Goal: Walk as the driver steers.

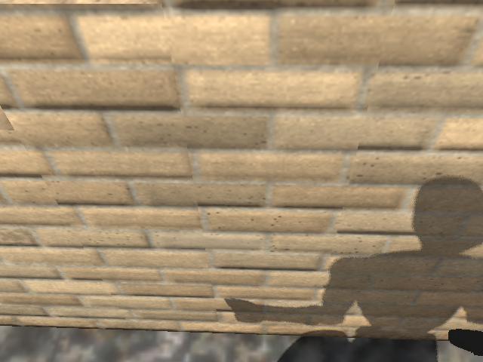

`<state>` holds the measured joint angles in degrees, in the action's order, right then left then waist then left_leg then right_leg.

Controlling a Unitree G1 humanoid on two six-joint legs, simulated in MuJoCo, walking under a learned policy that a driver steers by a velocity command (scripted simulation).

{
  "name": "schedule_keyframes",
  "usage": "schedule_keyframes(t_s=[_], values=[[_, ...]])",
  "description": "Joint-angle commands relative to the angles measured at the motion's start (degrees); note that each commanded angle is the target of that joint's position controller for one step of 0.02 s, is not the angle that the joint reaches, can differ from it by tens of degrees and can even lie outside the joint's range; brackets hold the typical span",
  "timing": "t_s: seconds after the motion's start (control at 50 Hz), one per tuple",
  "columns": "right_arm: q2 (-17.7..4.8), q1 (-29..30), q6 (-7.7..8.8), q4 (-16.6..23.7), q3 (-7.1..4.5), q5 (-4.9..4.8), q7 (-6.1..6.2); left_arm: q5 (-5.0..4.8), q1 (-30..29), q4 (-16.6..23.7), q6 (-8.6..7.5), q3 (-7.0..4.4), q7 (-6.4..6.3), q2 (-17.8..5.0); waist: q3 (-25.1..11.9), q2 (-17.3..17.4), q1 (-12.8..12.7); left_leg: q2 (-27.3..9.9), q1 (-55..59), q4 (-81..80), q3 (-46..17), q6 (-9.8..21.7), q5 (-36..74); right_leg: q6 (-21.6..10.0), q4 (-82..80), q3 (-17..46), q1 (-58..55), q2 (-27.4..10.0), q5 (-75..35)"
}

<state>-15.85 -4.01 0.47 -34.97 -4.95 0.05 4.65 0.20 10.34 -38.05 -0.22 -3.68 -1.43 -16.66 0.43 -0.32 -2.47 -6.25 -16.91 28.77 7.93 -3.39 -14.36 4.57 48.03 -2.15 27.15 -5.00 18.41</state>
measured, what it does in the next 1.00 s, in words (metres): steps on the spot: right foot, then left foot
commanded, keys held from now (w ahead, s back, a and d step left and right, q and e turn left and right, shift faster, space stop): shift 1.00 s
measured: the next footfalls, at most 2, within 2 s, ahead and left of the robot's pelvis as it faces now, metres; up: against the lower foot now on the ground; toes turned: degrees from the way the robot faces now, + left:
right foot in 0.04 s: +0.03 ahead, -0.13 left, +0.00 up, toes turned -7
left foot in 0.44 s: +0.05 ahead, +0.12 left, +0.00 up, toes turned -9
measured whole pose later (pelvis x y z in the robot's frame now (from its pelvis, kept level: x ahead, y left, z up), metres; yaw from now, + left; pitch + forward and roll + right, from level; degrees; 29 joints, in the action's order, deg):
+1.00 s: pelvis +0.02 +0.00 +0.01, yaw -9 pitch +1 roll +0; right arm -15.6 -5.0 4.0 -51.5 -0.3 1.3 2.1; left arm 0.9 2.3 -52.0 -1.9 -1.7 -2.5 -14.7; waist 0.5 0.5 -0.3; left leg 0.4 -10.8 24.5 -0.5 -0.1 -14.7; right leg 0.5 25.9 1.9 12.6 -0.2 14.2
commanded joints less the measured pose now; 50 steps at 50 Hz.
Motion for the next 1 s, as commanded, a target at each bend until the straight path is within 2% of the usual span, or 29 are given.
schedule_keyframes(t_s=[0.02,0.04,0.06,0.08,0.1,0.12,0.14,0.16,0.2,0.28,0.34,0.36,0.38,0.42,0.44,0.46,0.48,0.5,0.52,0.54,0.56,0.66,0.7,0.72,0.78,0.8,0.86,0.96,1.0], values=[[-8.31,-0.08,0.5,2.35,-2.89,0.16,-0.51,-0.96,2.15,2.82,0.22,-1.49,-0.12,-3.29,-11.94,7.03,1.45,-12.42,0.6,-4.17,-5.79,8.4,-4.12,-4.45,-5.17,-6.26,-12.37,4.88,1.09],[-5.97,0.98,0.83,1.01,-1.46,0.18,-0.86,-0.18,5.1,3.51,0.15,-2.3,-0.5,-5.74,-4.26,6.49,-1.84,-8.03,-6.03,6.93,-1.29,3.78,0.15,-7.96,-16.49,2.01,-16.59,1.15,-4.84],[-0.51,1.64,0.83,3.03,0.08,2.98,-1.29,1.15,10.53,2.1,-0.35,-3.66,-1.6,-12.29,-2.84,-14.34,-1.85,-0.31,-25.88,30.8,3.58,-3.32,-19.06,-13.74,-20.54,17.86,-28.55,-9.32,-39.05],[0.23,4.43,1.71,5.72,0.88,2.89,-1.29,4.31,11.01,3.38,-1.47,-4.4,-1.33,-17.54,-8.16,-19.95,-2.07,5.35,-31.93,44.86,-6.02,-4.76,-28.48,-24.86,-23.13,32.67,-26.99,-19.88,-61.39],[-4.61,6.97,1.81,5.83,-0.07,1.53,-0.98,4.81,10.13,4.4,-2.34,-4.11,-0.6,-15.38,-11.44,-10.7,-3.96,4.07,-29.99,49.79,-11.05,-4.24,-26.07,-26.09,-24.74,29.25,-25.39,-19.17,-57.33],[-6.03,6.17,1.43,5.68,-0.58,0.68,-0.4,3.37,4.71,4.89,-2.3,-3.78,-0.84,-13.75,-9.99,-8.66,-1.03,2.91,-28.86,48.5,-12.26,-3.29,-19.96,-23.04,-25.89,24.78,-22.46,-16.59,-43.72],[-6.63,4.74,0.77,4.26,-0.85,0.99,0.31,1.24,0.38,5.36,-1.82,-2.95,-1.3,-10.75,-8.24,-7.14,0.67,2.14,-27.02,47.44,-12.05,-3.18,-15.26,-19.64,-25.65,20.68,-19.67,-14.37,-36.94],[-6.43,3.15,0.17,3.5,-0.87,2.07,0.66,0.04,-2.42,5.46,-1.56,-2.12,-1.91,-8.75,-7.49,-7.35,2.09,2.54,-23.9,47.46,-11.86,-3.38,-11.03,-17.9,-25.84,18.02,-15.98,-13.06,-33.72],[-5.44,2.25,-0.08,3.69,-0.76,2.42,0.68,0.47,-4.28,5.38,-1.22,-1.23,-2.58,-7.3,-7.8,-6.22,2.98,3.86,-19.0,44.59,-10.38,-2.98,-5.27,-15.82,-26.88,13.05,-12.09,-10.21,-27.17],[-0.84,3.61,0.7,4.13,1.07,1.84,0.23,1.3,-4.86,4.57,-0.53,-0.71,-3.24,-6.1,-7.73,-6.47,1.94,3.62,-13.55,27.08,-9.82,-2.06,-2.48,-13.74,-27.24,9.84,-13.02,-7.55,-21.02],[-1.58,1.34,0.81,2.8,1.08,1.83,-0.9,1.59,-4.55,4.0,-0.28,-0.92,-2.69,-6.35,-6.37,-8.93,1.0,4.51,-7.13,17.41,-9.0,-2.06,-6.46,-15.96,-28.01,12.43,-11.22,-7.15,-10.6],[-1.43,0.15,1.05,2.05,1.23,1.6,-1.1,0.84,-4.25,3.41,-0.43,-0.65,-2.46,-5.24,-5.35,-9.94,0.99,4.3,-6.09,13.94,-9.4,-1.74,-7.65,-16.72,-28.37,14.28,-11.28,-7.21,-7.28],[-1.65,-0.09,1.34,1.5,1.3,1.3,-1.28,0.63,-4.59,2.89,-0.61,-0.36,-2.25,-4.4,-4.24,-9.6,0.79,4.34,-5.0,9.5,-9.39,-1.23,-7.68,-16.95,-28.23,15.74,-11.37,-7.21,-4.99],[-1.35,-1.53,2.33,-0.16,1.65,1.43,-1.67,0.17,-5.7,1.74,-1.17,0.27,-1.92,-2.91,-2.91,-7.3,2.08,4.55,1.86,-4.97,-9.04,0.65,0.72,-14.47,-26.94,16.18,-9.9,-5.16,-1.97],[-2.54,-1.6,2.8,-0.3,1.76,2.16,-1.61,0.24,-4.35,0.75,-1.82,0.58,-1.63,-2.38,-3.71,-5.74,1.63,2.42,7.63,-7.6,-11.52,1.54,4.53,-11.86,-26.6,16.36,-7.37,-3.98,-0.59],[-4.84,-3.18,2.98,-0.16,1.73,2.89,-1.44,0.85,-4.7,0.08,-2.7,0.87,-1.23,-1.63,-4.93,-2.33,1.76,-2.47,12.2,-6.61,-15.76,3.09,11.38,-9.1,-23.48,14.51,-4.74,-2.0,0.36],[-6.98,-1.58,2.96,-1.88,1.1,2.21,-1.65,1.07,-2.73,0.27,-2.91,0.9,-1.19,-1.53,-5.71,6.58,-1.74,-2.91,6.5,-4.3,-17.23,7.03,4.87,-6.69,-25.23,10.18,-7.81,1.5,0.49],[-2.11,-0.33,3.27,-1.74,2.29,1.7,-2.38,1.58,-6.91,-0.9,-2.82,0.73,-1.47,-3.36,-4.47,4.02,1.17,-0.51,1.09,-6.59,-15.59,6.77,-2.32,-5.18,-23.72,9.77,-13.18,1.86,-3.02],[-1.55,-0.66,3.74,-2.61,2.78,2.18,-2.73,0.76,-9.17,-0.93,-2.55,0.3,-1.68,-4.31,-3.51,3.61,2.07,0.53,0.25,-6.84,-14.41,5.04,-2.73,-5.61,-22.65,9.56,-13.46,2.19,-3.67],[-2.36,-0.52,4.34,-3.78,2.83,2.53,-3.11,0.42,-9.89,-1.39,-1.85,0.5,-1.76,-3.25,-3.31,4.88,1.57,1.19,0.19,-6.7,-14.14,3.92,-0.63,-6.33,-22.54,9.83,-14.12,1.81,-4.09],[-2.4,-0.61,4.84,-4.54,2.91,2.3,-3.29,0.56,-8.9,-2.1,-1.4,0.54,-1.75,-3.33,-2.98,5.7,1.36,1.31,0.78,-6.64,-13.92,3.45,0.29,-6.7,-22.94,9.92,-13.98,1.88,-4.72],[-3.5,-1.96,5.45,-7.72,3.31,1.68,-3.05,0.46,-8.74,-6.0,-1.34,0.49,-1.11,-2.95,-3.67,3.12,1.78,1.39,3.92,-6.27,-13.62,3.72,6.01,-6.89,-23.9,9.79,-15.13,1.8,-9.81],[-3.88,-1.88,5.44,-8.7,3.39,1.59,-2.93,0.42,-8.96,-7.36,-1.34,0.45,-0.98,-3.03,-4.18,2.2,1.86,1.39,4.91,-6.34,-13.56,4.0,8.21,-6.64,-24.09,9.55,-15.89,1.84,-11.69],[-4.65,-0.71,5.17,-8.5,3.14,1.26,-2.89,1.14,-8.86,-7.87,-1.36,0.52,-0.93,-3.23,-4.37,2.88,1.64,1.6,4.74,-6.26,-13.26,4.07,9.33,-6.4,-23.76,9.38,-16.15,1.81,-12.68],[-4.55,-0.75,4.88,-9.7,3.38,1.43,-2.89,0.97,-8.91,-9.91,-1.3,0.63,-1.02,-3.29,-5.12,0.94,1.97,1.74,5.81,-6.79,-13.11,4.33,10.87,-6.14,-24.23,8.92,-17.12,2.0,-14.37],[-5.42,-0.13,4.72,-10.29,3.17,1.22,-2.54,0.91,-10.45,-8.93,-1.76,0.66,-1.16,-2.98,-4.83,1.28,2.25,2.17,5.77,-7.02,-13.02,4.41,10.21,-6.15,-24.6,8.9,-16.83,1.66,-14.45],[-5.64,0.06,4.44,-11.46,3.27,1.23,-2.14,0.73,-10.3,-9.9,-2.37,0.58,-1.1,-3.96,-5.59,-0.15,2.28,2.21,7.17,-6.84,-12.97,4.67,13.02,-6.06,-24.53,8.58,-16.98,1.48,-17.22],[-6.45,0.76,4.29,-13.38,3.21,1.16,-2.37,0.64,-10.61,-10.67,-2.43,0.65,-1.28,-4.72,-6.42,-0.38,2.23,2.44,7.59,-6.79,-12.72,4.93,15.46,-6.06,-24.23,8.23,-18.16,1.1,-20.51],[-6.14,0.4,3.99,-14.35,3.38,1.22,-2.4,0.78,-10.46,-10.95,-2.68,0.97,-1.1,-4.16,-6.63,-0.15,2.44,2.58,7.96,-7.13,-12.7,4.96,13.87,-6.36,-24.31,8.03,-18.4,0.59,-20.46]])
